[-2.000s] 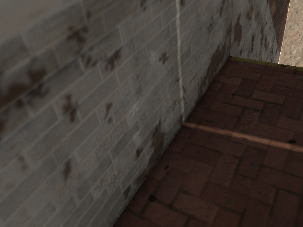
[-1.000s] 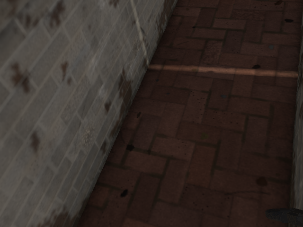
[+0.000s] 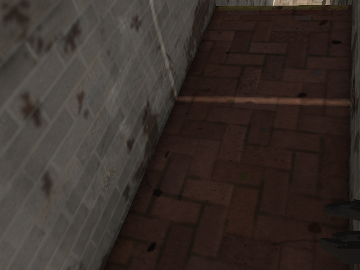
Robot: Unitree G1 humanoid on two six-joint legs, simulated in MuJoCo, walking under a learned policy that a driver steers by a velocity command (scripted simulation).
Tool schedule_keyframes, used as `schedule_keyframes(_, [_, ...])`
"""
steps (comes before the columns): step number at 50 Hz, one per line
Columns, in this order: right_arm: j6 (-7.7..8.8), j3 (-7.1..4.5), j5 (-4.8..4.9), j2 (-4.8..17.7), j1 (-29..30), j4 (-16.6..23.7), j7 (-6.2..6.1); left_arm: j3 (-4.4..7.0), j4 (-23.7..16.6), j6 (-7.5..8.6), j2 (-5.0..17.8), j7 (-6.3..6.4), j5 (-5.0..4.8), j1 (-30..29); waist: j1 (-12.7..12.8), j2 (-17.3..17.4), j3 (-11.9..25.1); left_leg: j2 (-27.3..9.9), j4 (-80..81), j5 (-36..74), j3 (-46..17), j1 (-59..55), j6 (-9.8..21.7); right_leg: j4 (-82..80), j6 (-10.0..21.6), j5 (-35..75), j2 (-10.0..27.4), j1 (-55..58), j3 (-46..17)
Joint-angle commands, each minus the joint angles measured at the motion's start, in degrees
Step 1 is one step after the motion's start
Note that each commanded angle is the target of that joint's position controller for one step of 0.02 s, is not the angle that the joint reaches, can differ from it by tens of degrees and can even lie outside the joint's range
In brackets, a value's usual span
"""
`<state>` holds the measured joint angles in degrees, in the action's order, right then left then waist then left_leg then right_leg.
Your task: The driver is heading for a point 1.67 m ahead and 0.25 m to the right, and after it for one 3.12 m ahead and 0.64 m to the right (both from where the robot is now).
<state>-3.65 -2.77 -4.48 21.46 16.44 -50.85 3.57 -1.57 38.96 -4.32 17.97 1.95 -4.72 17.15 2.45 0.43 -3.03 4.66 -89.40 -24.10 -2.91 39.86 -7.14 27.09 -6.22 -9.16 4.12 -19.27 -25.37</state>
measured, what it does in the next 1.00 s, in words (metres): steps on the spot: left foot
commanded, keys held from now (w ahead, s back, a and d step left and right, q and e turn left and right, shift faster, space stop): w+e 0.52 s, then w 0.14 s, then no key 0.34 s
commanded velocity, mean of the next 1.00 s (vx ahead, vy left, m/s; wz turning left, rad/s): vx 0.36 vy -0.11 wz -0.42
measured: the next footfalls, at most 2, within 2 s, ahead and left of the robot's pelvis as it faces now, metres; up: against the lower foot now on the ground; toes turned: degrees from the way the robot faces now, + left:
left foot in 0.94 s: -0.09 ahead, +0.13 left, +0.02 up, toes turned -5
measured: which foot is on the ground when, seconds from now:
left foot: up 0.00-0.92, down 0.94-1.00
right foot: down 0.00-1.00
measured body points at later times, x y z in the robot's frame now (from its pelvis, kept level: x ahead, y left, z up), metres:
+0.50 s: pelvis +0.02 +0.01 +0.01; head +0.05 -0.09 +0.44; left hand +0.08 +0.31 -0.06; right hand +0.29 -0.27 -0.09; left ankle +0.02 +0.22 -0.64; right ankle +0.09 -0.14 -0.75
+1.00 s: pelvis +0.02 -0.02 +0.00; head +0.06 -0.08 +0.44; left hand -0.02 +0.26 -0.10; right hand +0.25 -0.25 -0.14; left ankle -0.13 +0.13 -0.73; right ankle +0.09 -0.14 -0.75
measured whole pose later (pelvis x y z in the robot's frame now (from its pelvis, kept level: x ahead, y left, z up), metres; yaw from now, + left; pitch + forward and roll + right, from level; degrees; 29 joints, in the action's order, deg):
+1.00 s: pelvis +0.02 -0.02 +0.00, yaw -6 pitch +3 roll +3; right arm -6.9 0.3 -0.3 15.8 10.1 -53.4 2.0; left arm 0.2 57.2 2.3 12.6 2.3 -2.4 25.2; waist 5.3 5.2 -1.2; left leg 1.9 -16.7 -11.8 1.3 -3.4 -1.5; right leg 20.6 -2.9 -4.4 -10.1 -16.1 -34.8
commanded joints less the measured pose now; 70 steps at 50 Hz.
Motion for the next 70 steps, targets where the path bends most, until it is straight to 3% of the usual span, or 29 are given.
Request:
schedule_keyframes(1, [0.44, -3.09, 0.87, 4.6, -4.6, 7.1, -1.64, 3.70, -4.6, -0.72, 14.1, 0.68, 1.01, 3.9, 0.9, -16.7, -2.6, 0.2, -1.2, 2.0, 1.4, 14.2, -0.9, -15.5, 1.8, -32.2, 6.4, 11.4, -15.0])
schedule_keyframes(3, [0.46, -2.20, 0.61, 3.3, -7.8, 6.0, -2.24, 3.85, -1.6, 0.11, 12.8, 0.45, 0.93, 3.5, -1.3, -21.5, -2.0, -1.5, 4.1, 8.4, -1.0, 2.6, -0.3, -16.8, 0.7, -26.3, 3.6, 3.9, -10.3])
schedule_keyframes(4, [-1.56, -2.42, 2.01, 2.5, -5.7, 6.5, -1.91, 3.81, -0.6, 0.55, 11.9, 0.18, 2.14, 1.8, -1.8, -19.1, -3.1, 0.3, 3.8, 8.2, 0.0, 2.0, -0.7, -18.1, 1.6, -26.7, 3.5, 2.4, -12.9])
schedule_keyframes(6, [-2.66, -2.82, 2.65, 3.3, -6.1, 6.4, -1.88, 3.86, 0.6, 0.82, 11.5, -0.18, 1.81, 1.9, -2.0, -18.2, -2.5, 0.7, 6.2, 6.9, -0.4, 3.0, -1.0, -18.6, 2.4, -29.2, 4.1, 5.6, -15.3])
schedule_keyframes(10, [-2.21, -2.30, 3.51, 3.5, -1.2, 6.7, -1.79, 3.48, 4.0, 0.94, 11.3, 0.88, 1.26, 4.7, 1.3, -16.8, -2.3, 0.8, 15.1, 7.3, -2.4, 4.0, -1.3, -17.5, 1.2, -26.7, 4.2, 12.4, -15.6])
schedule_keyframes(13, [-2.36, -0.84, 4.08, 1.6, 2.5, 6.9, -2.53, 3.61, 6.2, 0.96, 10.1, 0.95, 2.48, 7.5, 2.5, -12.9, -2.6, 1.1, 18.9, 5.4, -2.6, 5.9, -1.1, -15.0, 3.7, -24.3, 3.3, 15.4, -19.0])
schedule_keyframes(23, [-0.76, 0.82, 4.35, -0.5, 6.2, 3.5, -1.89, 3.26, 11.0, 2.17, 9.7, 1.35, 2.31, 8.6, 2.1, -12.6, 2.4, 1.2, 30.7, 1.2, -3.9, -2.6, -0.4, -16.5, 7.1, -18.8, 2.5, 19.5, -23.1])
schedule_keyframes(24, [-0.23, 0.43, 2.91, 0.4, 5.6, 2.3, -1.83, 4.41, 13.9, 1.93, 11.2, 1.84, 2.09, 11.9, 1.6, -19.1, 3.5, 3.2, 29.5, -2.6, -2.8, -6.6, 2.0, -16.1, 8.1, -16.5, 0.6, 19.1, -22.4])
schedule_keyframes(29, [-1.12, 0.64, 1.85, -0.9, 5.8, 0.2, -2.03, 4.76, 17.0, 4.61, 7.9, 1.84, 0.50, 12.9, -0.8, -17.5, 4.4, 4.1, 30.3, -3.5, -1.4, -8.6, 4.2, -15.5, 7.6, -13.6, 0.5, 19.3, -24.0])
schedule_keyframes(30, [0.61, 0.39, 6.76, -5.9, -1.1, -2.6, -3.55, 6.61, 12.4, 4.40, 10.7, 1.79, 2.50, 10.4, 1.2, -17.5, 10.2, 1.0, 28.8, 4.5, -10.1, -17.6, 1.3, -14.9, 8.2, -17.3, 2.2, 22.9, -29.7])
schedule_keyframes(31, [1.16, 0.99, 7.09, -6.3, -1.8, -2.5, -3.59, 6.96, 12.7, 4.18, 10.6, 1.90, 1.56, 9.8, 0.4, -18.6, 11.2, 0.6, 27.8, 5.0, -9.0, -20.0, 0.9, -16.4, 8.3, -21.5, 2.4, 23.0, -27.9])
schedule_keyframes(33, [1.64, 1.47, 6.11, -6.9, 1.5, -0.5, -3.31, 6.59, 11.4, 3.69, 7.9, 1.63, 2.32, 7.3, 1.1, -16.3, 6.8, 0.2, 35.4, 6.1, -8.8, -23.5, 0.6, -18.6, 8.8, -24.0, 1.3, 17.9, -27.3])
schedule_keyframes(35, [1.68, 1.88, 3.68, -7.2, 1.0, 0.9, -3.69, 6.69, 12.0, 3.45, 6.4, 0.51, 2.88, 9.2, 2.9, -19.2, 3.7, 1.2, 47.1, 5.8, -6.4, -28.8, 1.4, -19.5, 8.0, -18.4, -1.6, 15.7, -23.1])
schedule_keyframes(37, [1.14, 1.97, 2.81, -7.3, -1.2, 1.6, -3.79, 7.08, 12.6, 3.56, 6.3, -0.60, 2.29, 10.9, 3.4, -21.4, 2.3, 3.1, 56.3, 6.5, -3.5, -34.5, 2.0, -19.5, 6.6, -10.3, -3.4, 14.0, -20.5])
schedule_keyframes(40, [-0.08, 1.62, 2.45, -5.2, -7.4, 1.7, -4.66, 8.18, 13.2, 5.45, 9.0, -2.19, 1.63, 12.8, 3.2, -21.4, 2.0, 2.4, 66.4, 13.2, -2.2, -41.3, 3.7, -18.8, 5.8, -5.3, -3.8, 12.4, -19.7])
schedule_keyframes(44, [-2.56, 0.85, 2.96, -3.4, -7.1, 4.7, -4.64, 8.22, 14.9, 8.17, 7.1, -3.49, 1.92, 17.4, 4.4, -13.8, 2.5, -0.7, 71.7, 23.5, -2.1, -50.1, 4.9, -12.7, 3.6, -4.7, -5.8, 5.8, -14.4])
schedule_keyframes(45, [-2.39, -0.58, 2.89, -0.8, -4.3, 3.3, -2.91, 3.54, 21.3, 5.51, -2.6, -0.20, 0.25, 18.0, 2.2, -14.7, 1.9, 0.0, 76.2, 13.3, 5.3, -40.7, 6.9, -8.0, 1.6, 4.0, -8.5, 9.7, -13.9])
schedule_keyframes(47, [-2.45, -1.64, 4.33, -0.3, -3.6, 2.6, -1.26, 1.56, 21.9, 5.83, -3.0, 2.09, 0.84, 21.2, 5.7, -9.1, 6.3, -1.4, 71.3, 16.3, 6.4, -45.6, 5.3, -7.7, -1.1, 8.3, -5.8, 8.2, -12.3])
schedule_keyframes(48, [-2.84, 0.46, 3.83, -4.0, -5.9, 5.2, -1.93, 5.20, 17.2, 8.82, 4.5, -1.98, 4.23, 22.0, 7.2, -5.1, 6.6, -2.8, 67.6, 22.6, 2.3, -57.6, 3.2, -7.7, 0.9, 16.3, -4.8, 1.4, -12.1])
schedule_keyframes(49, [-2.64, -2.91, 4.71, 1.6, 0.6, 2.6, -0.74, 0.99, 20.2, 6.55, -1.4, 1.32, 2.65, 19.3, 6.3, -1.4, 3.5, -0.6, 73.6, 12.8, 7.4, -41.6, 6.0, -9.9, 1.5, 11.4, -4.0, 8.0, -16.7])
schedule_keyframes(50, [-1.71, -3.11, 5.09, 1.0, -3.0, 2.3, -0.34, 0.14, 18.5, 6.24, -2.0, 2.09, 2.88, 20.1, 5.4, -5.3, 4.6, -0.6, 72.3, 9.7, 7.1, -39.7, 5.9, -12.5, 1.1, -2.6, -2.4, 11.5, -18.8])
schedule_keyframes(51, [-2.69, -0.98, 3.08, -3.9, -11.7, -0.5, -2.21, 3.47, 15.2, 9.17, 5.0, -1.60, 5.71, 18.8, 5.7, -10.4, 7.8, -3.3, 64.1, 13.5, 3.3, -55.9, 2.7, -13.6, 3.5, 4.5, -0.8, 4.9, -18.5])
schedule_keyframes(52, [-3.70, -1.58, 1.92, -3.7, -11.8, -0.9, -3.30, 3.91, 14.9, 10.86, 5.7, -2.96, 5.05, 17.7, 4.3, -11.1, 8.8, -2.4, 62.2, 10.2, 3.9, -57.0, 3.3, -13.6, 3.7, 10.7, -1.6, 4.5, -18.6])
schedule_keyframes(55, [-3.73, -2.51, 0.87, -5.5, -12.8, 0.8, -3.50, 4.54, 15.0, 11.32, 4.7, -2.43, 5.63, 17.5, 4.0, -16.3, 10.5, -0.6, 56.8, 5.1, 1.3, -47.1, 1.5, -8.4, 7.7, 30.0, 0.2, 16.1, -21.5])
schedule_keyframes(58, [-3.46, -3.13, 2.14, -7.1, -14.0, 1.0, -1.86, 5.01, 16.3, 10.38, 2.6, -1.03, 3.79, 21.4, 5.0, -19.2, 10.2, 1.4, 54.2, 1.2, -1.2, -37.4, 0.0, -5.3, 7.6, 33.0, -2.4, 23.7, -19.4])
schedule_keyframes(63, [-2.91, -2.96, 3.71, -7.4, -14.3, 1.5, -0.43, 5.78, 16.3, 8.09, 1.2, 1.33, 3.57, 22.8, 5.0, -20.4, 9.3, 1.5, 53.5, -0.2, -5.4, -30.8, -1.0, -5.3, 7.1, 24.6, -1.9, 26.3, -20.7])
schedule_keyframes(67, [-1.72, -3.89, 4.32, -4.1, -17.1, 0.0, -0.10, 6.07, 13.9, 6.41, 2.5, 0.55, 4.48, 19.9, 5.2, -21.0, 5.9, 0.2, 57.0, 5.7, -3.7, -37.7, 0.0, -12.3, 8.6, -1.2, -0.7, 13.4, -21.9])
schedule_keyframes(68, [-1.48, -4.20, 4.21, -2.7, -13.7, 1.6, 0.79, 5.73, 11.5, 6.62, 3.7, -0.19, 5.50, 18.5, 6.7, -15.3, 4.6, -0.9, 54.1, 10.1, -4.0, -37.3, 0.2, -14.2, 7.8, -8.7, 2.0, 10.5, -25.3])
schedule_keyframes(70, [-0.73, -4.74, 4.23, -2.2, -16.2, 1.3, 0.35, 5.30, 10.8, 7.44, 4.0, -0.67, 5.73, 17.0, 5.8, -19.0, 2.8, -1.4, 51.7, 11.4, -4.0, -34.9, 0.9, -17.2, 8.3, -22.8, 1.4, 7.9, -25.1])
